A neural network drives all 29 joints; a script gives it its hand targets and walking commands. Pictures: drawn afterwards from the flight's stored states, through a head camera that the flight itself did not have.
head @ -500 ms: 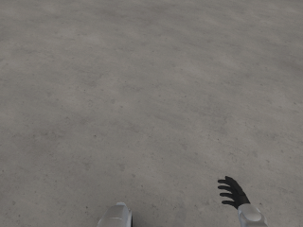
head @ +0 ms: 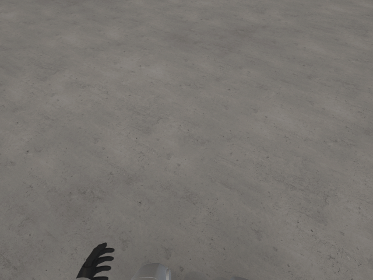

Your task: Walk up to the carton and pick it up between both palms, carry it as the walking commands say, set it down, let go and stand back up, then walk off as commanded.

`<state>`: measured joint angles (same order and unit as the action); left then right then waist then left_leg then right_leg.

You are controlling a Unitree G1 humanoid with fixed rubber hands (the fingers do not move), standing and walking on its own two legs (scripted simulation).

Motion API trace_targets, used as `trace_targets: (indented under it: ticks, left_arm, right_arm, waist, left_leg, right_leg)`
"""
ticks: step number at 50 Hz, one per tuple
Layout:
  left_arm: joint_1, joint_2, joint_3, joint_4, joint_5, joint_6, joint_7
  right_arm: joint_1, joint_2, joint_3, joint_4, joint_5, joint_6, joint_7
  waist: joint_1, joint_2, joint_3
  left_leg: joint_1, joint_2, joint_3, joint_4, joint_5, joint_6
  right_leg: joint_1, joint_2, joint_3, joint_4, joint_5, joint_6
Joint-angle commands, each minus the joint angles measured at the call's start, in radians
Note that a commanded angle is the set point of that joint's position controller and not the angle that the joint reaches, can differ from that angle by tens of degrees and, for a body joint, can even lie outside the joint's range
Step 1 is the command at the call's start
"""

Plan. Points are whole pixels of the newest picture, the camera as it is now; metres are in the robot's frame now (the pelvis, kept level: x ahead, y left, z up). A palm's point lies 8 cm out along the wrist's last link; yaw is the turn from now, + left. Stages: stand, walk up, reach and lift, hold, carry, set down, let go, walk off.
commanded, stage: walk off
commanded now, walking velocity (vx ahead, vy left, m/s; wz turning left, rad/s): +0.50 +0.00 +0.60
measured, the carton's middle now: out of the picture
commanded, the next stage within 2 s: none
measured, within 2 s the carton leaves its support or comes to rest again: neither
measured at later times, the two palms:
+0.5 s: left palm (57, 217) +0.29 +0.35 -0.12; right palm (238, 213) +0.29 -0.14 -0.13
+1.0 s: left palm (59, 184) +0.40 +0.39 -0.14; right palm (199, 112) +0.66 -0.05 -0.10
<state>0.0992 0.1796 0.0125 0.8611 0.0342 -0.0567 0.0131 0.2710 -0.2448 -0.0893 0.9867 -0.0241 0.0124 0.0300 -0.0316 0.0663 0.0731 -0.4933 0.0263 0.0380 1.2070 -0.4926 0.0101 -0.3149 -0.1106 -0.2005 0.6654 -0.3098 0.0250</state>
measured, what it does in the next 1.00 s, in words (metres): walks ahead: left foot, then right foot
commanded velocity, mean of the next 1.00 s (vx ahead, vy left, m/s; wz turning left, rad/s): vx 0.50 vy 0.20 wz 0.00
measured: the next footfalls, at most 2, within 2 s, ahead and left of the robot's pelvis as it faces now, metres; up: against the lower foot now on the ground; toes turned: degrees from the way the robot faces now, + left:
left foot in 0.24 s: +0.25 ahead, +0.17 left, +0.00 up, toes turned +14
right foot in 0.62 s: +0.49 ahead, +0.00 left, +0.00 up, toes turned -4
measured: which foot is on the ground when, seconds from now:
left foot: up 0.00-0.22, down 0.24-0.66, up 0.68-1.00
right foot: down 0.00-0.24, up 0.26-0.60, down 0.62-1.00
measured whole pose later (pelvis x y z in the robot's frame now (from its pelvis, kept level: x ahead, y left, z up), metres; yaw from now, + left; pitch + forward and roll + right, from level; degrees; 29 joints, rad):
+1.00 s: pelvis +0.49 +0.17 +0.01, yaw +8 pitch -2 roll -2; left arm 0.37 0.20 0.06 1.13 0.02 -0.02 -0.01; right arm 0.10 -0.21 -0.04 0.95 -0.02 -0.03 0.08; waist 0.04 -0.01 0.05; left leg -0.45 0.14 0.07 0.64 -0.25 -0.01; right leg -0.11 -0.12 -0.18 0.57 -0.39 0.08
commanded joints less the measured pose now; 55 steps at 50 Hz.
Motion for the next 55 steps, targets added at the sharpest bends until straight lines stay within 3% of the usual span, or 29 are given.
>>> trace_targets:
  ticks: [1,4,7,9,10,11,12,13,14,15,18,23,27,29,30,31,32,33,36,39,43,45,47,49,50,51,52,53,55]
  left_arm:
    - [0.101,0.223,0.062,0.002,0.0,-0.011,0.006]
    - [0.11,0.215,0.06,0.027,-0.005,-0.031,-0.008]
    - [0.087,0.263,0.07,0.048,-0.012,-0.031,-0.013]
    - [0.116,0.275,0.074,0.062,-0.021,-0.017,-0.016]
    - [0.163,0.246,0.067,0.068,-0.024,-0.012,-0.023]
    - [0.178,0.195,0.056,0.04,-0.035,-0.012,-0.035]
    - [0.144,0.13,0.037,-0.002,-0.02,-0.003,-0.04]
    - [0.053,0.18,0.043,-0.014,-0.013,0.016,-0.035]
    - [0.026,0.197,0.047,-0.016,-0.015,0.015,-0.043]
    - [0.03,0.2,0.05,-0.004,-0.012,0.013,-0.052]
    - [0.127,0.161,0.042,0.054,0.0,0.027,-0.055]
    - [0.044,0.152,0.043,0.037,-0.007,0.045,-0.044]
    - [0.026,0.123,0.038,0.038,-0.022,0.036,-0.032]
    - [0.114,0.124,0.043,0.076,-0.022,0.027,-0.024]
    - [0.237,0.158,0.058,0.121,-0.019,0.021,-0.015]
    - [0.415,0.237,0.085,0.173,-0.001,0.014,-0.001]
    - [0.505,0.335,0.094,0.181,-0.004,0.016,0.011]
    - [0.416,0.324,0.096,0.167,-0.01,0.025,0.018]
    - [0.266,0.182,0.069,0.142,-0.01,0.009,0.005]
    - [0.166,0.189,0.068,0.141,-0.016,0.003,0.006]
    - [0.081,0.219,0.08,0.145,-0.011,-0.004,0.0]
    - [0.085,0.238,0.086,0.15,-0.015,-0.005,-0.006]
    - [0.089,0.242,0.087,0.146,-0.013,-0.001,-0.016]
    - [0.119,0.206,0.077,0.135,-0.008,0.001,-0.031]
    - [0.114,0.163,0.068,0.112,-0.009,0.002,-0.045]
    - [0.055,0.117,0.063,0.064,-0.002,0.011,-0.049]
    - [0.0,0.153,0.072,0.051,-0.005,0.029,-0.045]
    - [0.008,0.162,0.072,0.048,-0.008,0.031,-0.049]
    - [0.052,0.133,0.059,0.079,-0.003,0.022,-0.059]
  right_arm:
    - [-0.182,-0.017,0.005,-0.195,0.009,-0.014,0.034]
    - [-0.247,0.022,0.027,-0.219,0.006,-0.007,0.058]
    - [-0.19,0.008,0.033,-0.187,0.002,-0.014,0.07]
    - [-0.072,-0.031,0.024,-0.131,-0.013,-0.025,0.062]
    - [0.052,-0.092,0.001,-0.079,-0.026,-0.036,0.052]
    - [0.226,-0.217,-0.039,-0.042,-0.043,-0.043,0.034]
    - [0.257,-0.283,-0.046,-0.039,-0.014,-0.045,0.017]
    - [0.235,-0.234,-0.023,-0.039,0.012,-0.043,0.0]
    - [0.175,-0.191,-0.012,-0.05,0.016,-0.051,-0.01]
    - [0.127,-0.188,-0.01,-0.056,0.015,-0.057,-0.017]
    - [0.011,-0.187,-0.003,-0.069,0.009,-0.063,-0.036]
    - [-0.023,-0.129,0.008,-0.037,0.003,-0.073,-0.026]
    - [0.019,-0.063,0.019,0.018,0.007,-0.084,-0.002]
    - [0.018,-0.062,0.019,0.036,0.014,-0.079,0.0]
    - [0.003,-0.055,0.022,0.03,0.016,-0.081,-0.002]
    - [-0.021,-0.029,0.03,0.013,0.023,-0.091,0.001]
    - [-0.024,-0.003,0.039,-0.025,0.01,-0.093,0.001]
    - [-0.049,-0.053,0.029,-0.033,-0.006,-0.077,-0.003]
    - [-0.075,-0.071,0.022,-0.001,-0.011,-0.08,0.006]
    - [-0.05,-0.017,0.029,-0.019,-0.008,-0.044,0.01]
    - [-0.073,0.051,0.053,-0.046,0.006,-0.024,0.038]
    - [-0.068,0.047,0.056,-0.043,0.007,-0.026,0.053]
    - [0.0,0.008,0.044,-0.008,-0.003,-0.033,0.054]
    - [0.142,-0.065,0.015,0.042,-0.013,-0.039,0.044]
    - [0.229,-0.155,-0.012,0.05,-0.02,-0.045,0.031]
    - [0.286,-0.24,-0.031,0.037,-0.015,-0.056,0.014]
    - [0.235,-0.212,-0.019,0.032,0.004,-0.054,-0.001]
    - [0.181,-0.191,-0.013,0.026,0.008,-0.062,-0.013]
    - [0.124,-0.174,-0.01,0.011,0.009,-0.076,-0.027]
  waist:
    - [0.057,-0.233,0.004]
    - [0.053,-0.188,0.01]
    - [0.003,-0.17,-0.025]
    - [-0.039,-0.098,-0.096]
    - [-0.078,-0.002,-0.175]
    - [-0.154,0.259,-0.259]
    - [-0.148,0.442,-0.267]
    - [-0.163,0.283,-0.205]
    - [-0.145,0.187,-0.145]
    - [-0.119,0.14,-0.117]
    - [-0.033,0.155,-0.083]
    - [0.002,0.067,0.016]
    - [0.026,-0.029,0.003]
    - [0.088,-0.112,-0.036]
    - [0.156,-0.189,-0.085]
    - [0.247,-0.402,-0.159]
    - [0.256,-0.575,-0.203]
    - [0.233,-0.453,-0.118]
    - [0.153,-0.253,-0.041]
    - [0.062,-0.191,0.008]
    - [-0.004,-0.211,0.045]
    - [-0.014,-0.197,0.024]
    - [-0.037,-0.11,-0.017]
    - [-0.081,-0.007,-0.082]
    - [-0.129,0.203,-0.084]
    - [-0.165,0.404,-0.087]
    - [-0.16,0.301,-0.064]
    - [-0.128,0.261,-0.045]
    - [-0.084,0.207,-0.029]
  left_leg:
    - [-0.249,0.143,-0.044,-0.099,0.092,-0.029]
    - [-0.056,0.127,-0.028,-0.324,0.2,-0.025]
    - [0.055,0.064,0.064,-0.495,0.249,-0.007]
    - [0.268,-0.015,0.131,-0.601,0.246,0.02]
    - [0.472,-0.05,0.117,-0.626,0.207,0.05]
    - [0.689,0.184,-0.189,-0.747,0.181,0.129]
    - [0.789,0.373,-0.482,-0.866,0.196,0.185]
    - [0.725,0.38,-0.505,-0.906,0.21,0.208]
    - [0.638,0.364,-0.427,-0.903,0.287,0.211]
    - [0.571,0.327,-0.329,-0.916,0.293,0.173]
    - [0.381,0.268,-0.238,-0.945,0.251,0.135]
    - [0.21,0.226,-0.165,-1.049,0.198,0.188]
    - [0.194,0.181,-0.12,-0.98,0.338,0.186]
    - [0.128,0.154,-0.077,-0.849,0.345,0.167]
    - [0.033,0.109,-0.048,-0.68,0.43,0.138]
    - [-0.112,0.009,0.046,-0.36,0.382,0.09]
    - [-0.235,-0.079,0.057,-0.116,-0.009,0.051]
    - [-0.316,-0.038,-0.047,0.046,0.0,0.032]
    - [-0.301,0.08,-0.053,0.097,0.098,0.016]
    - [-0.158,0.13,-0.086,-0.033,0.133,-0.025]
    - [0.102,0.132,-0.016,-0.425,0.171,-0.032]
    - [0.198,0.094,0.067,-0.512,0.251,-0.033]
    - [0.358,0.053,0.123,-0.567,0.296,-0.023]
    - [0.537,0.014,0.128,-0.579,0.176,0.003]
    - [0.556,0.166,-0.073,-0.775,-0.027,0.051]
    - [0.576,0.352,-0.389,-0.971,-0.202,0.112]
    - [0.538,0.385,-0.464,-1.008,-0.242,0.154]
    - [0.499,0.399,-0.469,-1.006,-0.189,0.175]
    - [0.454,0.344,-0.358,-0.995,-0.114,0.134]
  right_leg:
    - [0.151,-0.375,0.283,-0.496,-0.194,-0.092]
    - [0.06,-0.317,0.171,-0.485,0.003,-0.073]
    - [0.113,-0.297,0.091,-0.424,0.169,-0.048]
    - [0.082,-0.26,0.032,-0.203,0.427,-0.041]
    - [0.005,-0.194,-0.009,0.046,0.572,-0.032]
    - [-0.215,-0.082,-0.072,0.414,0.33,0.015]
    - [-0.453,0.018,-0.013,0.627,-0.321,0.028]
    - [-0.506,-0.025,0.075,0.669,-0.281,0.011]
    - [-0.517,-0.044,0.106,0.674,-0.224,0.007]
    - [-0.495,-0.064,0.142,0.614,-0.172,-0.004]
    - [-0.324,-0.089,0.151,0.472,-0.092,0.014]
    - [-0.239,-0.088,0.133,0.246,-0.047,0.013]
    - [-0.077,-0.05,0.099,0.05,0.049,-0.011]
    - [0.13,-0.004,0.053,-0.067,0.14,-0.026]
    - [0.335,0.014,0.082,-0.095,0.124,-0.043]
    - [0.542,-0.132,0.272,-0.218,-0.035,-0.083]
    - [0.597,-0.4,0.681,-0.471,-0.303,-0.13]
    - [0.591,-0.392,0.746,-0.468,-0.427,-0.193]
    - [0.361,-0.338,0.59,-0.425,-0.226,-0.18]
    - [0.139,-0.367,0.482,-0.486,-0.169,-0.174]
    - [-0.074,-0.238,0.225,-0.493,-0.059,-0.114]
    - [-0.083,-0.221,0.198,-0.466,-0.063,-0.105]
    - [-0.146,-0.201,0.177,-0.333,-0.081,-0.091]
    - [-0.235,-0.121,0.111,-0.101,-0.034,-0.064]
    - [-0.298,-0.009,0.013,0.182,-0.031,-0.034]
    - [-0.442,0.087,0.024,0.485,-0.319,-0.007]
    - [-0.473,0.021,0.112,0.558,-0.299,-0.013]
    - [-0.488,-0.006,0.147,0.582,-0.272,-0.019]
    - [-0.483,-0.045,0.18,0.571,-0.203,-0.034]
